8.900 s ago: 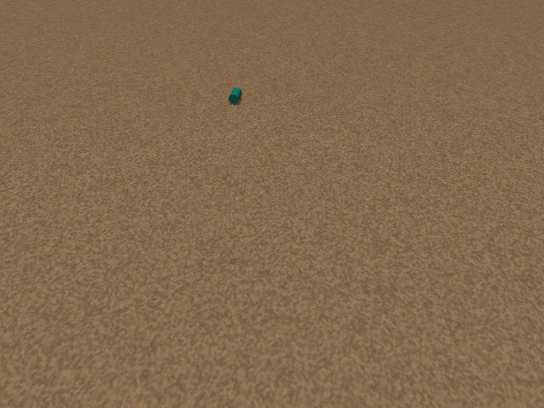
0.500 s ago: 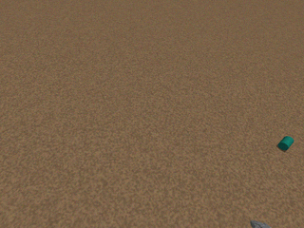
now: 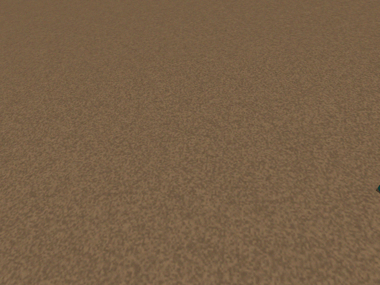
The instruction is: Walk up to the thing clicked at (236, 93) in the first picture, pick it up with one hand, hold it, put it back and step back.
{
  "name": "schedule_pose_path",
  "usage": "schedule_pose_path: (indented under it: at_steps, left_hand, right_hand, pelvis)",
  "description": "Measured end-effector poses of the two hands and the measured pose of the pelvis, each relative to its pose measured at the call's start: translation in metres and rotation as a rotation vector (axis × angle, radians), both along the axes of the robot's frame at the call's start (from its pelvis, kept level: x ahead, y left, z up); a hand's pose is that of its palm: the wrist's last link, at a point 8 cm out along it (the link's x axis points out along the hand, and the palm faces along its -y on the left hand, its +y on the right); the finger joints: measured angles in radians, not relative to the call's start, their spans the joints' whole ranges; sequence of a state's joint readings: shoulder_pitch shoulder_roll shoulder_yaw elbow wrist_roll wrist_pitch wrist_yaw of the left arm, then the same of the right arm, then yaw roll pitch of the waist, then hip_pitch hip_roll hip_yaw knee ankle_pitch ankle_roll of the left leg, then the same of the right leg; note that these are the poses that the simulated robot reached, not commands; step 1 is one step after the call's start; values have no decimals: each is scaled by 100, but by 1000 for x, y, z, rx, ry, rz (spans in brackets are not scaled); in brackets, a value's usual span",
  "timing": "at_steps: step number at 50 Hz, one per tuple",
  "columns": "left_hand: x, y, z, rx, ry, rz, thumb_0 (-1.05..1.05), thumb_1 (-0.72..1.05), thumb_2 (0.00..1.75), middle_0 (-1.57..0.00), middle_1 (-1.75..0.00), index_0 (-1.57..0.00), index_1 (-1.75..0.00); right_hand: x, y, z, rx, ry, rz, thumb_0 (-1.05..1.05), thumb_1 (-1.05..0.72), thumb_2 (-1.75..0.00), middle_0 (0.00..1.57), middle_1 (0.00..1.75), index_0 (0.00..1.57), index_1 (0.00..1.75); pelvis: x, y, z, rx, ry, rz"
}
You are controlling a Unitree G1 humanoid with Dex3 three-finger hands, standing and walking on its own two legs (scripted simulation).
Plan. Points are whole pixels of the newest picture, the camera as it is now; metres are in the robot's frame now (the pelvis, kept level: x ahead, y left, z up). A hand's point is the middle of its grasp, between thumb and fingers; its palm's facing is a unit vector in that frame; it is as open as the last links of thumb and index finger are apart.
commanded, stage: walk up
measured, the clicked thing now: out of the picture +0.75 -1.04 -0.73
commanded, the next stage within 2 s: none
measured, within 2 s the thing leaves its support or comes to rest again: neither
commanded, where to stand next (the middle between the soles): +0.25 +0.04 m, yaw +0 degrees
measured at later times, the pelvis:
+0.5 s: pelvis +0.14 +0.06 +0.00, yaw +2 degrees
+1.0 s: pelvis +0.17 +0.05 -0.01, yaw -1 degrees
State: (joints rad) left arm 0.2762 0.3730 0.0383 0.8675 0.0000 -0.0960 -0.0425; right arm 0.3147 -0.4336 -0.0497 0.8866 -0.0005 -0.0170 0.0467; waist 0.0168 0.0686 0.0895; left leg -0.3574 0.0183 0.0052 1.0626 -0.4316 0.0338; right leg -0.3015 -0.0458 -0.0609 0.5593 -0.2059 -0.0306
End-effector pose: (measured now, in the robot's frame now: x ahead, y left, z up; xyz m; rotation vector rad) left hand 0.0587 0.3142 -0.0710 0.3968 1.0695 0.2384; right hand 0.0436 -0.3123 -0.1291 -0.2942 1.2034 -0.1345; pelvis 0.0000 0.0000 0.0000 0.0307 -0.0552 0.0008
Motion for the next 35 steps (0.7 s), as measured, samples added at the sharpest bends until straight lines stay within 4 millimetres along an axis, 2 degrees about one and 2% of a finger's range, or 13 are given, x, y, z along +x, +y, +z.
schedule_pose_path:
  at_steps: [4,9,15,19,21,25,28,32,35]
  left_hand:
    - [9,-2,7,1,17,5,0,90,90,-21,-30,-21,-30]
    - [22,7,2,-12,41,18,0,90,90,-21,-30,-21,-30]
    - [44,32,-22,-47,67,43,0,90,90,-21,-30,-21,-30]
    - [67,54,-48,-67,106,47,0,90,90,-21,-30,-21,-30]
    - [81,57,-53,-81,127,43,0,91,90,-21,-30,-21,-30]
    - [115,60,-50,-103,124,19,1,91,90,-21,-30,-20,-30]
    - [137,62,-46,-107,102,20,0,91,90,-21,-30,-20,-30]
    - [156,62,-43,-87,113,18,0,91,90,-21,-30,-20,-30]
    - [168,58,-43,-62,127,17,0,91,90,-21,-30,-20,-30]
  right_hand:
    - [34,1,8,13,-32,11,0,-90,-90,20,30,20,30]
    - [68,5,17,-2,-34,28,0,-90,-90,20,30,20,30]
    - [115,19,28,-54,-31,59,0,-90,-90,20,30,20,30]
    - [152,36,35,-106,-75,65,0,-90,-90,20,30,20,30]
    - [165,45,41,-116,-113,57,0,-90,-90,21,30,20,30]
    - [177,59,54,-119,-123,34,0,-90,-90,21,30,20,30]
    - [182,64,55,-119,-96,34,0,-90,-90,21,30,20,30]
    - [192,65,47,-114,-71,19,0,-90,-90,21,30,20,30]
    - [202,63,32,-94,-68,10,0,-90,-90,21,30,20,30]
  pelvis:
    - [21,-1,7,-8,0,-5]
    - [48,5,8,-31,2,7]
    - [87,25,0,-65,14,26]
    - [115,45,-11,-41,15,26]
    - [125,53,-9,-52,10,20]
    - [145,60,1,-65,2,27]
    - [157,62,5,-57,1,29]
    - [170,62,4,-41,0,12]
    - [177,58,-2,-28,1,4]
